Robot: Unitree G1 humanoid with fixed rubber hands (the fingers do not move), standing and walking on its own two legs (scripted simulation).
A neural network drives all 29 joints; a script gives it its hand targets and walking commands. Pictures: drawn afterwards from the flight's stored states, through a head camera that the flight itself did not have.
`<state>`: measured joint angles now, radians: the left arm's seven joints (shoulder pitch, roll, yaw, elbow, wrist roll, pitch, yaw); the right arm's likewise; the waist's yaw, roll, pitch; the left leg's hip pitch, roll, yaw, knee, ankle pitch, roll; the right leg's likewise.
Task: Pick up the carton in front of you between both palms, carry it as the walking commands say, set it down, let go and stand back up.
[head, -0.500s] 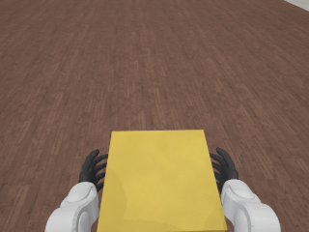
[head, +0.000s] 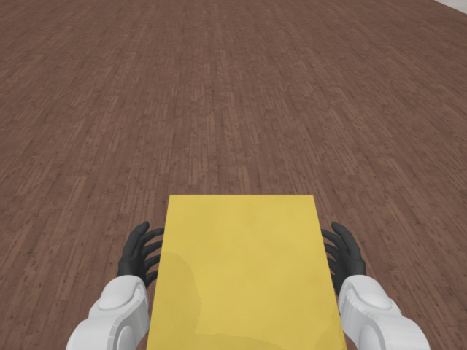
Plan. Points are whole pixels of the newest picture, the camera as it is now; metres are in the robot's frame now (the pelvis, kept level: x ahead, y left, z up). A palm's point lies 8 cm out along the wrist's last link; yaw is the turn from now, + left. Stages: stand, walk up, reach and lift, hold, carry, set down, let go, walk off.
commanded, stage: carry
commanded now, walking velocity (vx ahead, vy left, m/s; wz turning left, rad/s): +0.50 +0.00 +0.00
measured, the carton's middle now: (240, 290) +0.23 +0.00 +0.03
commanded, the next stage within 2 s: none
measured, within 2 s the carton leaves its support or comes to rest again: neither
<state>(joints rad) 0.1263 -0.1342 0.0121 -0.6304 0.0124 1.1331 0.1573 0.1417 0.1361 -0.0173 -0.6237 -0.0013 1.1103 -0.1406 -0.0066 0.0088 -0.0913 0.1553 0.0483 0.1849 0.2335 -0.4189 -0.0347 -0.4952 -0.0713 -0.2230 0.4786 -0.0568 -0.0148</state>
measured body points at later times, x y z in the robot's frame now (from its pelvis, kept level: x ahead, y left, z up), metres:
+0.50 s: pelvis +0.33 +0.00 +0.01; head +0.32 -0.01 +0.46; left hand +0.56 +0.15 +0.09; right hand +0.56 -0.16 +0.09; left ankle +0.48 +0.11 -0.71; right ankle +0.15 -0.10 -0.72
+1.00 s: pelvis +0.64 +0.00 +0.02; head +0.64 +0.02 +0.47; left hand +0.88 +0.16 +0.10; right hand +0.87 -0.15 +0.11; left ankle +0.50 +0.10 -0.72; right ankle +0.79 -0.13 -0.69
